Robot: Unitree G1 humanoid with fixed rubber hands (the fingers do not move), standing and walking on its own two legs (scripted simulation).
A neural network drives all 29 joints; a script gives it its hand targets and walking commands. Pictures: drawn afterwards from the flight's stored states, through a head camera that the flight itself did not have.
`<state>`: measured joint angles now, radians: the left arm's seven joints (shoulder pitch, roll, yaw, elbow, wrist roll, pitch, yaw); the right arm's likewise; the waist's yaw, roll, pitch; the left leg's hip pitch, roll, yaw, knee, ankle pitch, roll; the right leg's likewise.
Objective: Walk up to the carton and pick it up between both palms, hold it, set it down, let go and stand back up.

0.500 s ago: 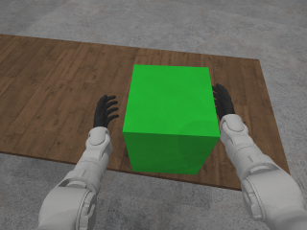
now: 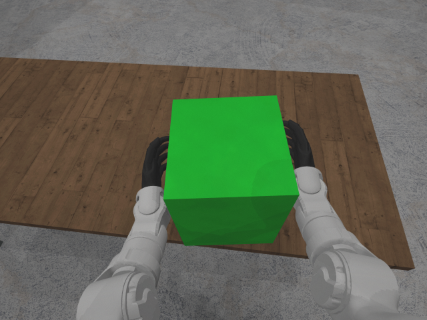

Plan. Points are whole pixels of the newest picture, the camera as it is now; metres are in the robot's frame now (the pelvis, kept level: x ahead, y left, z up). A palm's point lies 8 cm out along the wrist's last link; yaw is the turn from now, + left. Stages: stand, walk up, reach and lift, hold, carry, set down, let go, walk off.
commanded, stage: reach and lift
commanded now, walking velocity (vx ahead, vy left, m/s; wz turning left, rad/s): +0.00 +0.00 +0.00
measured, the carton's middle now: (226, 177) +0.41 +0.02 -0.01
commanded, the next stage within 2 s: none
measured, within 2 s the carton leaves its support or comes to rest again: neither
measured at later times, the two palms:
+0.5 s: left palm (153, 178) +0.38 +0.16 +0.02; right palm (301, 160) +0.43 -0.13 +0.03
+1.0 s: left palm (153, 178) +0.38 +0.16 +0.02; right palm (301, 161) +0.43 -0.13 +0.03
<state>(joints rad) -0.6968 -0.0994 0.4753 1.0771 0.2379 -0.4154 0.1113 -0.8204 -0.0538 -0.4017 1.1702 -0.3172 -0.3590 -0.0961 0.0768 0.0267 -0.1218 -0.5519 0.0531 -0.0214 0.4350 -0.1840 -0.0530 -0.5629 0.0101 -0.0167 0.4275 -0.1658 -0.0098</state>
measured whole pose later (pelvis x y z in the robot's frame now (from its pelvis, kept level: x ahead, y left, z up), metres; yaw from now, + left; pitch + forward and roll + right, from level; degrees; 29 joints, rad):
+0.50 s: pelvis +0.01 +0.00 +0.01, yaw -1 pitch +15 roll -1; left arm -0.59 -0.15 0.47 0.87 0.34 -0.35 0.11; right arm -0.75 -0.02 -0.45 1.12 -0.33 -0.40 -0.05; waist 0.08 -0.01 -0.06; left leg -0.42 0.07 0.00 0.31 -0.15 -0.05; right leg -0.42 0.02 0.00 0.28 -0.11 -0.01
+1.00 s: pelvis +0.02 +0.00 +0.01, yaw -1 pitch +16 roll -1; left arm -0.58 -0.16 0.48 0.88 0.34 -0.36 0.11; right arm -0.75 -0.03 -0.43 1.14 -0.32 -0.42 -0.06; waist 0.08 -0.02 -0.08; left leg -0.42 0.06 0.01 0.30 -0.15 -0.05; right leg -0.43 0.02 0.01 0.26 -0.11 -0.01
